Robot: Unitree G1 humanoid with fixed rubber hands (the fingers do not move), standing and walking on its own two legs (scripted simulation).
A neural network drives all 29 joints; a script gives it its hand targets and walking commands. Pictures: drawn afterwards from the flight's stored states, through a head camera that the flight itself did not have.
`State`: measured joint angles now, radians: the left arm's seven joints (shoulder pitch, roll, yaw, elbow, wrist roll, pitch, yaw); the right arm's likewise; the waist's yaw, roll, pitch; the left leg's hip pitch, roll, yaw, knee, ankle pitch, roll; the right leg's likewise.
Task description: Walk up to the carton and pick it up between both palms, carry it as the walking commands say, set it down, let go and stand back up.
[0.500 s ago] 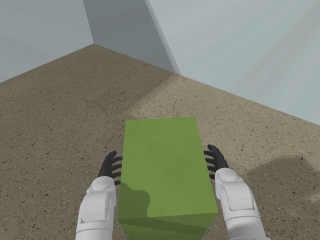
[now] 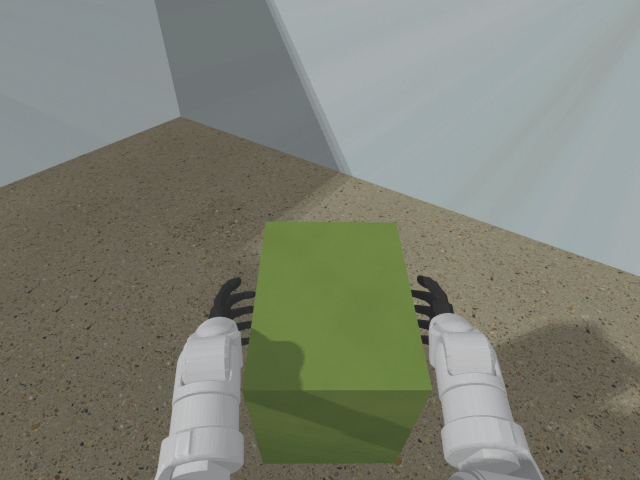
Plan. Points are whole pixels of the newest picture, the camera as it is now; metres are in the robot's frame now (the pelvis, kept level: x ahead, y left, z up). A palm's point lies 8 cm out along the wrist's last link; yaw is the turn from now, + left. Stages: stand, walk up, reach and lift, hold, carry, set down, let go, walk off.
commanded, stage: set down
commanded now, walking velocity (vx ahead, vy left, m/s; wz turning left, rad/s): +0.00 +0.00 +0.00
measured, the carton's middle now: (330, 342) +0.33 +0.02 -0.02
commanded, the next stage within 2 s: none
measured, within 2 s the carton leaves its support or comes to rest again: neither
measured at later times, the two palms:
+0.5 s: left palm (231, 346) +0.30 +0.16 +0.01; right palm (429, 333) +0.33 -0.13 +0.01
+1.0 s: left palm (235, 368) +0.32 +0.17 -0.08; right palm (410, 352) +0.36 -0.12 -0.08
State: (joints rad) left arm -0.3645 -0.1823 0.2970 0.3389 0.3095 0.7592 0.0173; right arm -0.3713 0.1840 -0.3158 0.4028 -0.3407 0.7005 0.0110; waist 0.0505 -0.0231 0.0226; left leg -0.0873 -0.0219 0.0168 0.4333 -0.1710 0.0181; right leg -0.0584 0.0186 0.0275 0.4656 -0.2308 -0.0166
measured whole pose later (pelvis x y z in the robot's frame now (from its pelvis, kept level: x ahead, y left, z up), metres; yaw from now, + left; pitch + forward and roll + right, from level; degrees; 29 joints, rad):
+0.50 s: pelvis +0.01 -0.02 +0.00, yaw +0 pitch -2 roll +1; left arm -0.35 -0.18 0.36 0.42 0.36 0.56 -0.02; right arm -0.40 0.19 -0.32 0.52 -0.37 0.52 -0.01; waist 0.08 -0.01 0.04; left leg -0.25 0.00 0.00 0.48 -0.19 -0.01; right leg -0.23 0.04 0.01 0.52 -0.25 -0.04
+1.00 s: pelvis -0.01 -0.01 -0.04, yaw +1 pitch +15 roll +0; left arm -0.48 -0.20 0.46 0.46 0.34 0.33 -0.02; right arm -0.54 0.19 -0.41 0.57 -0.34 0.30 -0.02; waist 0.07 -0.03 0.01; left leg -0.80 0.00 -0.01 0.78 -0.25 0.00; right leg -0.76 0.04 0.00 0.81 -0.32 -0.03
